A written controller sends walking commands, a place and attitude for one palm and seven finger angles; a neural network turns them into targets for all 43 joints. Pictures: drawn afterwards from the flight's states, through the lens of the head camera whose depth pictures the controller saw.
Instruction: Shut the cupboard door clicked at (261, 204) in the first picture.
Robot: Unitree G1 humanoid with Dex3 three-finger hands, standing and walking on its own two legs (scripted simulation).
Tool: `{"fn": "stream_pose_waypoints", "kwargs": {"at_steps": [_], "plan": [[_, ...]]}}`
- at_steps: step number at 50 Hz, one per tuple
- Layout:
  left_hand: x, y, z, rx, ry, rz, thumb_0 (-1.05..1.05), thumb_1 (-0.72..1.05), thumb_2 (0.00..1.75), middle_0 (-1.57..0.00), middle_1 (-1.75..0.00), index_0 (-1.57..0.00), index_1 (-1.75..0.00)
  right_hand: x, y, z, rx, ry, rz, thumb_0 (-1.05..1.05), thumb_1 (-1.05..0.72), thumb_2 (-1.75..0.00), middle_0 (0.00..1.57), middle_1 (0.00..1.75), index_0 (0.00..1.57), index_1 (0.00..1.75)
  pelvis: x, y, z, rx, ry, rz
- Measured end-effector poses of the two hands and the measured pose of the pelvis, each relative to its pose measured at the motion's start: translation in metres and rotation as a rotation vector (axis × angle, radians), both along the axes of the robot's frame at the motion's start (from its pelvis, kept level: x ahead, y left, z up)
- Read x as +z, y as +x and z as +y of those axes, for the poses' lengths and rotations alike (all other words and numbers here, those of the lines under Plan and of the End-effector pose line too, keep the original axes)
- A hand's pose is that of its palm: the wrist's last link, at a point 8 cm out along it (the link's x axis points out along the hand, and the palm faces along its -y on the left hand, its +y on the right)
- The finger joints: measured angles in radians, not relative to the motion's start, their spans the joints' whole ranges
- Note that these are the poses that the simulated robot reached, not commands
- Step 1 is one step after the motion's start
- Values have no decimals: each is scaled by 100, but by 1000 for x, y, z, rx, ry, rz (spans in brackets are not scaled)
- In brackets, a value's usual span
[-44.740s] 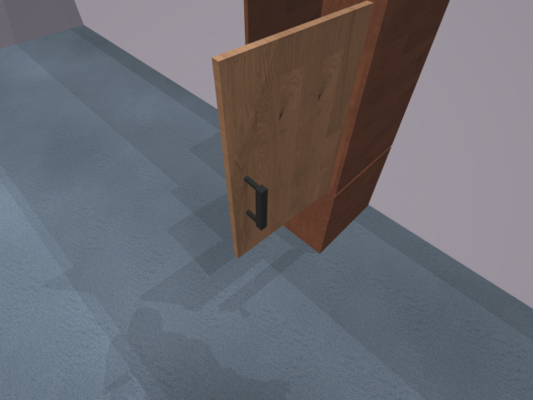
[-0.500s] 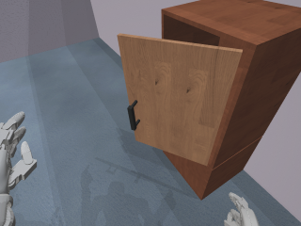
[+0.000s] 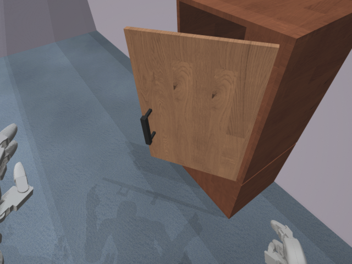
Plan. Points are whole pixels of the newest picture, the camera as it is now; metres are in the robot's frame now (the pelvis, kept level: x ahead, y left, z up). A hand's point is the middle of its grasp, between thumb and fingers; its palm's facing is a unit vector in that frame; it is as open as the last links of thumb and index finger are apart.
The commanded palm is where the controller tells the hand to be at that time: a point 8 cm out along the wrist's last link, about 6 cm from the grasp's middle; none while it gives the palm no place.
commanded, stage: step back with the hand held close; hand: left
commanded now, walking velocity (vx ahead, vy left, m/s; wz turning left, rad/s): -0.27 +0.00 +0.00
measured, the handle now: (149, 127) +0.60 +0.16 -0.10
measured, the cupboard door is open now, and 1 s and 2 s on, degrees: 34 34 34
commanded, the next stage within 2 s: stop stepping back and stand still in 0.96 s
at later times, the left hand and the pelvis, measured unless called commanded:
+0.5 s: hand out of the picture +0.11 +0.29 +0.16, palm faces +0.48 -0.74 -0.47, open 7.4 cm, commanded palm +0.05 +0.31 +0.18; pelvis -0.08 +0.01 -0.01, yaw +1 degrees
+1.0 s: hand out of the picture -0.02 +0.29 +0.17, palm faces +0.55 -0.69 -0.47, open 7.4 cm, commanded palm -0.08 +0.32 +0.18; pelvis -0.17 +0.00 -0.03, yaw +9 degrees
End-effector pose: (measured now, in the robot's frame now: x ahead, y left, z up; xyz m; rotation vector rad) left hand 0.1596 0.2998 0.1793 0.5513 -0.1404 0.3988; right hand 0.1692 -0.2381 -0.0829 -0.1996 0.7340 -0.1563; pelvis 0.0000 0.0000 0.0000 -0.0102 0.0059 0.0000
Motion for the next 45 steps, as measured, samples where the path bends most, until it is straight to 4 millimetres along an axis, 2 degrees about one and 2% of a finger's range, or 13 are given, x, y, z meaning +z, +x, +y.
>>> {"fn": "stream_pose_waypoints", "kwargs": {"at_steps": [6,11,20,28,33,40,45], "plan": [[2,-5,12,-29,35,22,1,89,90,-21,-30,-21,-30,2,-17,7,-39,-11,26,1,-91,-90,20,30,20,30,0,-12,12,-16,1,9],[0,-19,20,-37,32,7,1,89,90,-21,-30,-21,-30,6,-34,15,-40,-20,22,1,-91,-90,20,30,20,30,-1,-28,18,-18,-4,8],[-3,-65,26,-12,47,-70,1,89,90,-21,-30,-21,-30,7,-66,22,7,-41,-9,1,-91,-90,20,30,20,30,-9,-62,17,10,-23,-4],[-1,-106,15,18,38,-164,1,89,90,-21,-30,-21,-30,-1,-94,17,59,-46,-21,1,-90,-90,20,30,20,30,-15,-90,6,22,-30,-22],[0,-117,8,-10,7,-205,1,89,90,-21,-30,-21,-30,-1,-117,11,47,-66,-7,1,-90,-90,20,30,20,30,-13,-104,6,18,-28,-27],[5,-130,15,-52,80,-202,1,89,90,-21,-30,-21,-30,2,-147,7,11,-76,-19,1,-90,-90,20,30,20,30,-16,-129,7,40,-43,-33],[5,-168,16,-33,161,-204,1,89,90,-21,-30,-21,-30,-5,-159,5,53,-73,-34,1,-90,-90,20,30,20,30,-27,-150,-1,112,-40,-54]]}}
